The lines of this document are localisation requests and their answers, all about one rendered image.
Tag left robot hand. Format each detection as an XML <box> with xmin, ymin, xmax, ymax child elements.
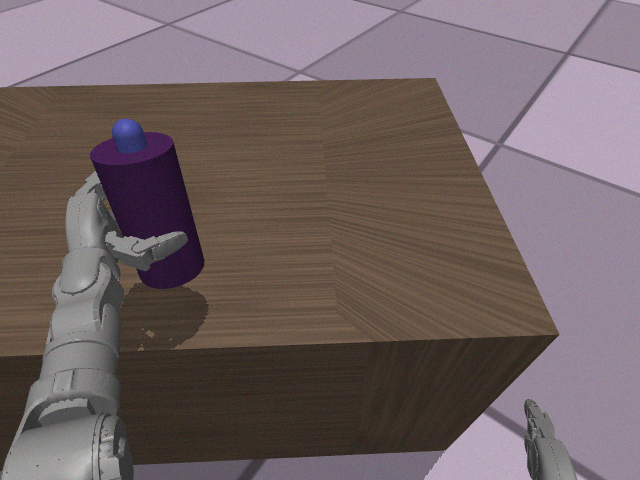
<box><xmin>65</xmin><ymin>171</ymin><xmax>188</xmax><ymax>271</ymax></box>

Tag bottle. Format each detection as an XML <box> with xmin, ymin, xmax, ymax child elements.
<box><xmin>90</xmin><ymin>118</ymin><xmax>204</xmax><ymax>289</ymax></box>

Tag left robot arm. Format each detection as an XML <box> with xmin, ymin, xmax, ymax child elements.
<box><xmin>0</xmin><ymin>247</ymin><xmax>134</xmax><ymax>480</ymax></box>

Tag right robot hand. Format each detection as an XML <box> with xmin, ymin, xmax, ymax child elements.
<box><xmin>524</xmin><ymin>399</ymin><xmax>577</xmax><ymax>480</ymax></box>

